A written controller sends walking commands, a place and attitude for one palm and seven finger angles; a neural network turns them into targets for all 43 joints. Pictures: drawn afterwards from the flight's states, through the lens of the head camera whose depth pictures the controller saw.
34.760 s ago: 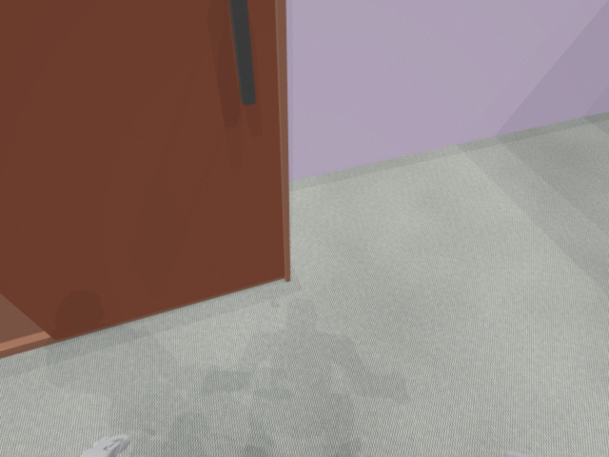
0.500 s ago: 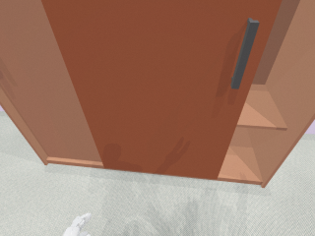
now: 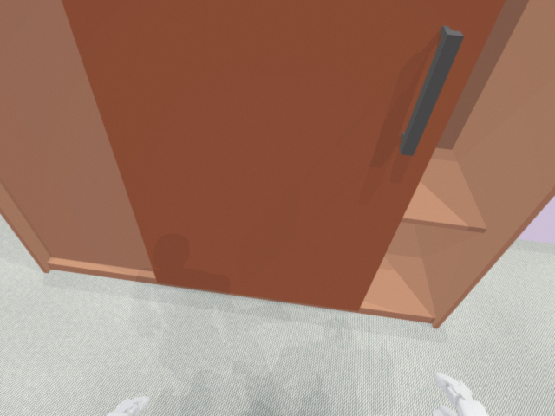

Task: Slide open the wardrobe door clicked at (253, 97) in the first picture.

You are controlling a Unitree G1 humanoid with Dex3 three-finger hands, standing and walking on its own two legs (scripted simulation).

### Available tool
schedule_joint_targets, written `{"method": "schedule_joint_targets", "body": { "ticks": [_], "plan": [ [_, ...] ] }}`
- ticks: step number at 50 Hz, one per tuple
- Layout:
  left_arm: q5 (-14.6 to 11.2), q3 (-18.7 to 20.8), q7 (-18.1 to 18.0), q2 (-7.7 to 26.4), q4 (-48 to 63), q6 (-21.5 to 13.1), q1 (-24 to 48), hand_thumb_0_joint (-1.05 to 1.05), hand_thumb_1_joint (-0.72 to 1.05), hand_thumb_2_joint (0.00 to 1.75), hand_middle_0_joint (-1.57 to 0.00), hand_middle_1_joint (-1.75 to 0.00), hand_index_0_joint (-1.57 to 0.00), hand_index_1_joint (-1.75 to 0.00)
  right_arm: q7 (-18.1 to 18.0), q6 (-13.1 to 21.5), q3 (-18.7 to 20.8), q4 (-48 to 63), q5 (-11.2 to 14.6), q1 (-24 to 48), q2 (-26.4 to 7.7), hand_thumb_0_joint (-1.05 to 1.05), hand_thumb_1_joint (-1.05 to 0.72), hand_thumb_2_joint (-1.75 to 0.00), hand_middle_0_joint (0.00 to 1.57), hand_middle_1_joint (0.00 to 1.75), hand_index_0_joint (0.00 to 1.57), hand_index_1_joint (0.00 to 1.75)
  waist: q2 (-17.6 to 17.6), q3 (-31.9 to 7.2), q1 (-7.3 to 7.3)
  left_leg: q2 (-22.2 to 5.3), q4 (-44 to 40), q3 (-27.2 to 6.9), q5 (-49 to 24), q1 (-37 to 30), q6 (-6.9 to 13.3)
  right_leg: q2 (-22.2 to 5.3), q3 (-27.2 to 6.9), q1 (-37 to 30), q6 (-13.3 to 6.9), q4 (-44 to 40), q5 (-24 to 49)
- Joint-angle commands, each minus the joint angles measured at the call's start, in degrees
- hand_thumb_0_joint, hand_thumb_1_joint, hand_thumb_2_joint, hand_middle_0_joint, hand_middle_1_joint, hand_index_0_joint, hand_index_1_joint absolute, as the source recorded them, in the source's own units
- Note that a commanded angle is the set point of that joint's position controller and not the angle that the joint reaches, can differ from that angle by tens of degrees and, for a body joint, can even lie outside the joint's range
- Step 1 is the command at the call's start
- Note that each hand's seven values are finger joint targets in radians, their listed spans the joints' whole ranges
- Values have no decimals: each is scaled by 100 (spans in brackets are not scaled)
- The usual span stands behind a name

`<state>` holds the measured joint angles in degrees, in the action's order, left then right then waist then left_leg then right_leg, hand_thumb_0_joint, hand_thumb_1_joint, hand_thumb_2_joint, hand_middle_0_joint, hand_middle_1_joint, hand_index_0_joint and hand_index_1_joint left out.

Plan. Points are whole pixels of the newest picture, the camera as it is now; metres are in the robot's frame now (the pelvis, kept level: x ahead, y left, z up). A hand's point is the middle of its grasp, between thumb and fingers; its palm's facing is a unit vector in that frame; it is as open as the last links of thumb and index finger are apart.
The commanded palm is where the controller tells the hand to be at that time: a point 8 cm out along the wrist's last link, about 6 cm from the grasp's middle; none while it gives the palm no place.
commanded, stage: let the arm hang, fingers relaxed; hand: right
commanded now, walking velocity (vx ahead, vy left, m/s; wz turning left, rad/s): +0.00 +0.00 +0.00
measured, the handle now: (424, 94) +0.67 -0.23 +0.19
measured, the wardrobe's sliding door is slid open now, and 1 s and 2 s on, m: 0.30 0.30 0.30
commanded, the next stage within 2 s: look to check the result in 0.90 s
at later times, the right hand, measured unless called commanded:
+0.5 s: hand out of the picture -0.01 -0.23 -0.15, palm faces -0.01 +0.96 -0.28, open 7.4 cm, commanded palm none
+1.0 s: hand out of the picture +0.05 -0.22 -0.15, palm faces -0.05 +0.97 -0.24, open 7.4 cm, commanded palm none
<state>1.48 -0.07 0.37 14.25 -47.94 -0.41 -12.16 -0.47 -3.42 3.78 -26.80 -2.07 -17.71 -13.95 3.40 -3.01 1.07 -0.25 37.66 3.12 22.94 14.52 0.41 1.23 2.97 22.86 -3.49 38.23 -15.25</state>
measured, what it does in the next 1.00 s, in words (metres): stands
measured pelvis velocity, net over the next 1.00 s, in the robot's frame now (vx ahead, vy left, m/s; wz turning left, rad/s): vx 0.01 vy -0.01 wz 0.02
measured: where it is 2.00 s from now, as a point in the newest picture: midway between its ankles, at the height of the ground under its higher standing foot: outside the picture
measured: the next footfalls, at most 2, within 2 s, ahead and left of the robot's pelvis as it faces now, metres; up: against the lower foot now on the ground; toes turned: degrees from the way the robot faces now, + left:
none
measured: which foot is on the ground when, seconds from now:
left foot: down 0.00-1.00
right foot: down 0.00-1.00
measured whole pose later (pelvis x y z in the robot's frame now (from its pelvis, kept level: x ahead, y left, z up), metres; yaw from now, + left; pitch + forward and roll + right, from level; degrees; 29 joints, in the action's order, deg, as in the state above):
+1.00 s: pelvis +0.01 -0.01 +0.02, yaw +1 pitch -1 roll +1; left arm 0.9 0.2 -0.8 15.7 -64.8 -0.3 -10.6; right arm -0.3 0.5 -0.6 -64.7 -0.8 -10.4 -15.0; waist -0.7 2.5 0.8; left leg -0.5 19.3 2.0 13.8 4.3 -0.5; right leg 2.1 3.9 12.3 -4.0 20.5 -7.2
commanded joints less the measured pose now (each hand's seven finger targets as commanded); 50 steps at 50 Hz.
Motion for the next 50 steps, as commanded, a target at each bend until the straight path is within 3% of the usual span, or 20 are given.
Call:
{"method": "schedule_joint_targets", "body": {
  "ticks": [1,3,5,7,8,11,12,14,20,28,36,42,50],
  "plan": [
    [52,218,-98,786,390,-65,140,0,90,90,-20,-30,-20,-30,-48,322,-61,-455,29,163,-708,0,-90,-90,20,30,20,30,-1025,331,-17,-642,-1126,-679,-1159,364,303,-675,-973,-628,12,-879,1507],
    [46,148,-106,690,165,-61,153,0,90,90,-20,-30,-20,-30,-71,328,-138,-1104,65,-18,-649,0,-90,-90,20,30,20,30,35,272,-109,-519,-1168,-641,-975,37,194,-731,-1034,-614,-23,-1232,1389],
    [25,99,-130,582,-52,-46,65,0,90,90,-20,-30,-20,-30,-79,344,-195,-1668,98,-140,-610,0,-90,-90,20,30,20,30,686,223,-135,-475,-1326,-623,-860,-284,203,-698,-1023,-547,-2,-1482,944],
    [29,141,-179,514,-181,-36,2,0,90,90,-20,-30,-20,-30,-95,383,-131,-2085,76,-330,-488,0,-90,-90,20,30,20,30,868,-87,-172,-487,-1512,-596,-1078,-466,240,-705,-982,-849,-17,-1441,945],
    [14,137,-190,483,-266,-23,-45,0,90,90,-20,-30,-20,-30,-88,386,-171,-2267,97,-309,-516,0,-90,-90,20,30,20,30,966,-149,-123,-510,-1584,-580,-1097,-500,252,-711,-969,-931,-6,-1461,881],
    [-22,166,-221,571,-474,-15,-140,0,90,90,-20,-30,-20,-30,-60,419,-222,-2688,110,-197,-587,0,-90,-90,20,30,20,30,691,-166,-74,-524,-1761,-577,-1114,-558,284,-753,-977,-1063,19,-1548,799],
    [-47,183,-225,641,-509,-12,-167,0,90,90,-20,-30,-20,-30,-60,428,-235,-2779,97,-148,-631,0,-90,-90,20,30,20,30,290,-62,-71,-512,-1823,-559,-1151,-515,273,-786,-1017,-1112,7,-1570,884],
    [-58,213,-237,739,-647,-18,-214,0,90,90,-20,-30,-20,-30,-53,434,-269,-2997,98,-60,-610,0,-90,-90,20,30,20,30,-93,80,-33,-532,-1911,-554,-1081,-436,264,-826,-1026,-1144,2,-1663,808],
    [-68,220,-232,884,-977,-29,-177,0,90,90,-20,-30,-20,-30,-73,449,-325,-3444,110,-13,-663,0,-90,-90,20,30,20,30,-540,448,-47,-574,-2058,-547,-893,-278,234,-844,-1008,-1258,-7,-1924,654],
    [-44,198,-190,878,-1218,-23,7,0,90,90,-20,-30,-20,-30,-90,441,-335,-3625,103,128,-769,0,-90,-90,20,30,20,30,-537,684,-95,-605,-2124,-562,-716,-259,208,-817,-1002,-1194,6,-2221,328],
    [-35,209,-174,951,-1317,-52,137,0,90,90,-20,-30,-20,-30,-74,460,-289,-3581,103,387,-913,0,-90,-90,20,30,20,30,-315,607,-106,-613,-2135,-574,-782,-409,201,-805,-1025,-1155,44,-2360,322],
    [-58,221,-177,1043,-1317,-86,213,0,90,90,-20,-30,-20,-30,-71,505,-251,-3537,103,526,-1024,0,-90,-90,20,30,20,30,-313,341,-94,-653,-2206,-612,-1096,-545,205,-807,-947,-1408,54,-2178,976],
    [-63,222,-186,1174,-1357,-97,323,0,90,90,-20,-30,-20,-30,-61,503,-245,-3582,124,702,-1113,0,-90,-90,20,30,20,30,-224,297,-69,-689,-2269,-610,-1130,-608,199,-841,-969,-1519,76,-2201,1124]
  ]
}}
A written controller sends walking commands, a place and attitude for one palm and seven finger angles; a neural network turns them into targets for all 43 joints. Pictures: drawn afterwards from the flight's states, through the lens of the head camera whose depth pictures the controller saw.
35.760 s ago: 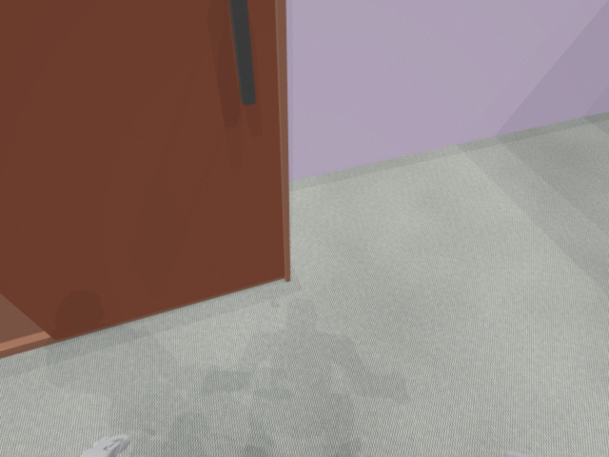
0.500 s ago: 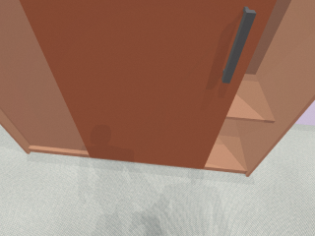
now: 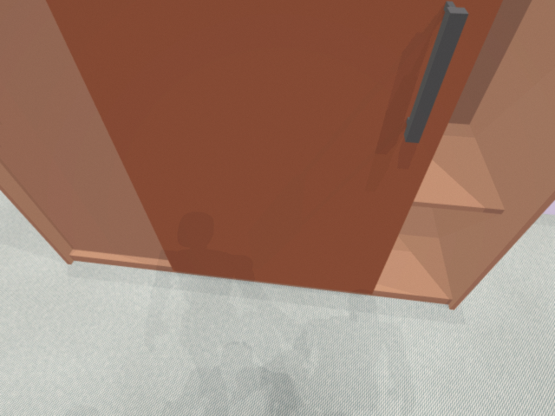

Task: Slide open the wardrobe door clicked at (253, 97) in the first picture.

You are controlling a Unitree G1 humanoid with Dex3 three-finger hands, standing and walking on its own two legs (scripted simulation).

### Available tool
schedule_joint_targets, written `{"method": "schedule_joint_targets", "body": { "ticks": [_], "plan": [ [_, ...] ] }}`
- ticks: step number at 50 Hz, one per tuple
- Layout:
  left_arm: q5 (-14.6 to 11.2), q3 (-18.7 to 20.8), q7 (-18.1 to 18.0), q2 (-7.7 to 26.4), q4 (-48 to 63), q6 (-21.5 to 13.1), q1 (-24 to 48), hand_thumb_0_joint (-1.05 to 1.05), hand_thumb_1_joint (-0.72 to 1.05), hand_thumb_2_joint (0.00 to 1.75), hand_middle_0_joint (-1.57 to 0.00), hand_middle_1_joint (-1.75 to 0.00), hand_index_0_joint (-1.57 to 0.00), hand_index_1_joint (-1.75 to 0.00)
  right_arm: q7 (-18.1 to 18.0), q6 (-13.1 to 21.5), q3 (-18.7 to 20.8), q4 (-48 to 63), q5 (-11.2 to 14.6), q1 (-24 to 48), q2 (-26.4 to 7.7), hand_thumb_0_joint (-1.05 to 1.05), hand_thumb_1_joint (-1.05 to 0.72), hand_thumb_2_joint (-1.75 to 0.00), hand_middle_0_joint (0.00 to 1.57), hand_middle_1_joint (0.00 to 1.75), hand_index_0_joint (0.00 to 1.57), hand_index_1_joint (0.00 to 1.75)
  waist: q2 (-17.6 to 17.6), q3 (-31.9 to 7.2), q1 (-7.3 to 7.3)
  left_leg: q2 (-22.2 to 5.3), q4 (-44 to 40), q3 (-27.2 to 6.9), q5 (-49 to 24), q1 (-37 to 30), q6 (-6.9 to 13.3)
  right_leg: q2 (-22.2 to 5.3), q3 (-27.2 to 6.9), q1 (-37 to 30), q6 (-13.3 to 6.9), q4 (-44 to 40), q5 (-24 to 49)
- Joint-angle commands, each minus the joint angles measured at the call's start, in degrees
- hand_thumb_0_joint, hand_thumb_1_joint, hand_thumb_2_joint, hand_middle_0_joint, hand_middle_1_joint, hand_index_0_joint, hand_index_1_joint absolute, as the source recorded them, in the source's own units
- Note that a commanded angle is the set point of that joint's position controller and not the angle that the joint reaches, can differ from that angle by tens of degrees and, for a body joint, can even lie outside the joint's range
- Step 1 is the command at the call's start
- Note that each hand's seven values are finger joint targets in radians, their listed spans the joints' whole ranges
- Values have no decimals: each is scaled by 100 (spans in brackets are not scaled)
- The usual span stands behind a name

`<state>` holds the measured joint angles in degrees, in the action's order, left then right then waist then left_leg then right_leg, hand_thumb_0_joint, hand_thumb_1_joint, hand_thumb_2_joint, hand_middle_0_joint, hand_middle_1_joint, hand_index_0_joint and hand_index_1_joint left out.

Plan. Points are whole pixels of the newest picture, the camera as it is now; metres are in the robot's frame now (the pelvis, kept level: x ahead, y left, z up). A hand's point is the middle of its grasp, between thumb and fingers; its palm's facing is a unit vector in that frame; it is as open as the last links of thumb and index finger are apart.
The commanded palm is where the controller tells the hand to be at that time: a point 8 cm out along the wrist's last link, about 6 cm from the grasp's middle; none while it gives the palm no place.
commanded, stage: look to check the result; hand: right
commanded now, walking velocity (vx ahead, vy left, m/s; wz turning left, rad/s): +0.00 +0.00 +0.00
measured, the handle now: (428, 78) +0.66 -0.23 +0.17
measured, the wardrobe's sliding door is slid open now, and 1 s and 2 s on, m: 0.30 0.30 0.30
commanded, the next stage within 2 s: take the last steps up to it in 0.48 s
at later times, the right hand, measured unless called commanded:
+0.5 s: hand out of the picture +0.06 -0.23 -0.17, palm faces -0.04 +0.95 -0.30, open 7.4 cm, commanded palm none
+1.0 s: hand out of the picture +0.04 -0.19 -0.20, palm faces +0.05 +0.98 -0.18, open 7.4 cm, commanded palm none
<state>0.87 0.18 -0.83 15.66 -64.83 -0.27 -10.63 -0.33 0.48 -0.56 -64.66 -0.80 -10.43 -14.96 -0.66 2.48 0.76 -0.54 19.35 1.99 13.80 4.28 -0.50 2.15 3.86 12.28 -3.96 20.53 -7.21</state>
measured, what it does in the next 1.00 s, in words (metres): shifts its weight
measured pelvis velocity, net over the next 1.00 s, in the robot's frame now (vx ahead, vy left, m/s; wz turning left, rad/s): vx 0.07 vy -0.01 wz -0.03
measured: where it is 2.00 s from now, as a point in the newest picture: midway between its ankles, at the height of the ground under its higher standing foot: outside the picture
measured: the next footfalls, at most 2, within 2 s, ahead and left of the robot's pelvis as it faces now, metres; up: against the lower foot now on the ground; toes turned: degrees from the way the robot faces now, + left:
left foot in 1.48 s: +0.30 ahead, +0.11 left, +0.00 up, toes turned +0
right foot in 1.90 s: +0.13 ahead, -0.15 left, +0.00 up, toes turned -9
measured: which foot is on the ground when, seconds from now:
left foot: down 0.00-1.00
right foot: down 0.00-1.00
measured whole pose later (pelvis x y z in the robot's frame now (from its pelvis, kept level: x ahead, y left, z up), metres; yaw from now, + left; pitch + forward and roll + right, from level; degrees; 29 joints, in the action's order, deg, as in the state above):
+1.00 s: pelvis +0.07 -0.01 -0.02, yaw -2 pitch -1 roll +1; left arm 1.5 -1.0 -0.2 9.8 -65.9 0.3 -15.8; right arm -0.7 0.2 0.5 -65.8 -1.1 -17.5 -11.6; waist -1.9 1.8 -0.4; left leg -1.7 26.5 3.5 24.4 1.1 -0.9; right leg 2.3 5.1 12.7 -4.0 33.9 -20.7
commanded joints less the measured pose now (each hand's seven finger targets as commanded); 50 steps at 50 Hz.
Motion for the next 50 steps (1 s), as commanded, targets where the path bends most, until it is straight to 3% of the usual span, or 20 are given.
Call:
{"method": "schedule_joint_targets", "body": {
  "ticks": [1,18,31,35,38,41,45,47,48,49,50],
  "plan": [
    [1,208,-65,1047,334,-105,200,0,90,90,-20,-30,-20,-30,-71,109,185,190,-6,-30,-1009,0,-90,-90,20,30,20,30,211,-234,-34,-651,-454,-509,-142,457,293,-940,-1059,-478,129,-464,197],
    [-18,222,-37,1317,359,-112,520,0,90,90,-20,-30,-20,-30,-62,138,179,172,-12,200,-1292,0,-90,-90,20,30,20,30,-70,-339,-13,-719,-585,-530,-390,435,253,-988,-1041,-780,127,-457,612],
    [-21,193,-40,1401,355,-134,636,0,90,90,-20,-30,-20,-30,-53,144,186,190,-2,310,-1386,0,-90,-90,20,30,20,30,65,-446,-23,-744,-618,-522,-623,250,244,-995,-1017,-860,152,-454,964],
    [26,21,-5,726,180,-23,288,0,90,90,-20,-30,-20,-30,-82,47,48,48,8,-29,-768,0,-90,-90,20,30,20,30,156,-356,-21,-735,-519,-453,-50,240,184,-852,-909,-690,248,-384,229],
    [60,39,22,643,178,26,137,0,90,90,-20,-30,-20,-30,-69,-1,83,22,-30,-241,-768,0,-90,-90,20,30,20,30,-33,-123,-66,-781,-418,-503,666,281,298,-711,-823,-254,227,-148,-578],
    [75,37,34,504,218,22,69,0,90,90,-20,-30,-20,-30,-53,-7,147,21,-30,-411,-792,0,-90,-90,20,30,20,30,-294,303,-122,-998,-507,-740,1048,236,475,-507,-603,347,261,218,-819],
    [80,41,15,275,291,-24,-114,0,90,90,-20,-30,-20,-30,-103,36,261,4,-22,-756,-780,0,-90,-90,20,30,20,30,-854,528,-202,-1561,-373,-1058,-8,-299,858,-395,-182,1122,323,1237,-737],
    [70,71,2,218,317,-49,-251,0,90,90,-20,-30,-20,-30,-125,58,313,21,-46,-940,-723,0,-90,-90,20,30,20,30,-826,596,-210,-1616,-44,-943,-866,-458,931,-420,-100,1278,287,1459,-1030],
    [65,73,-5,156,316,-75,-417,0,90,90,-20,-30,-20,-30,-141,67,332,38,-54,-977,-650,0,-90,-90,20,30,20,30,-645,584,-126,-1586,287,-766,-1426,-392,902,-475,-97,1052,255,1124,-1003],
    [62,85,-15,146,192,-117,-873,0,90,90,-20,-30,-20,-30,-139,66,336,77,-49,-873,-584,0,-90,-90,20,30,20,30,-260,371,97,-1278,979,-294,-1933,8,687,-488,-159,179,160,548,-86],
    [104,144,-59,347,4,-177,-1556,0,90,90,-20,-30,-20,-30,-120,77,302,202,-10,-802,-371,0,-90,-90,20,30,20,30,554,-6,331,-599,2296,314,-1693,816,345,-874,-867,-1005,-174,281,1621]
  ]
}}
